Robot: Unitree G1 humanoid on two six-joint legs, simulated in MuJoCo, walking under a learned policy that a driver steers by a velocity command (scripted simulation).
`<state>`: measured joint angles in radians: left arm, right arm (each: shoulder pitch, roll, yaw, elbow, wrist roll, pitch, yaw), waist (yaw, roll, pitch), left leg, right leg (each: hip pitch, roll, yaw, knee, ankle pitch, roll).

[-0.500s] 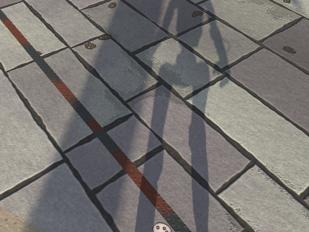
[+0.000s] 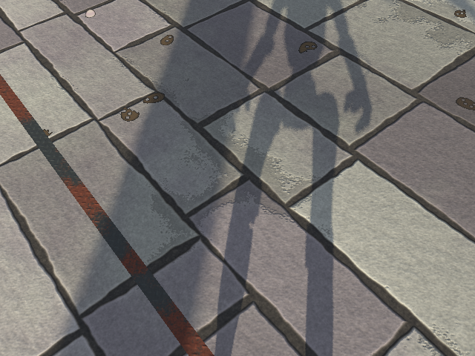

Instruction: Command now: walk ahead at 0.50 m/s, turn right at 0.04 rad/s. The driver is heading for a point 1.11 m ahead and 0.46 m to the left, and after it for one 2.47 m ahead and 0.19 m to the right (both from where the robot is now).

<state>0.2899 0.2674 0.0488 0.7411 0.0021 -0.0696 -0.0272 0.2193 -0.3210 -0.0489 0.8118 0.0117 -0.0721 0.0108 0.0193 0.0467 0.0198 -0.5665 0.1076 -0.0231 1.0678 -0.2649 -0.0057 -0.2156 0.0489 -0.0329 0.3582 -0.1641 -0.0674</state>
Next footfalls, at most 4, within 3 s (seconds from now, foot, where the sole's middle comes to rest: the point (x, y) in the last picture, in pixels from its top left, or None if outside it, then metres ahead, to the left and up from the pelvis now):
0.32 left None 0.36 0.15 -0.78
0.82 right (268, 299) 0.66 -0.01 -0.78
1.34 left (152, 263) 0.78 0.36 -0.78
1.82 right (153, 181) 1.12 0.40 -0.78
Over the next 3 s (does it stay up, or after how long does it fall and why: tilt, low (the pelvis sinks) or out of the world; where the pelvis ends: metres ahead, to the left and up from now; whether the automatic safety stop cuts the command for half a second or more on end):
stays up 1.42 0.69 0.00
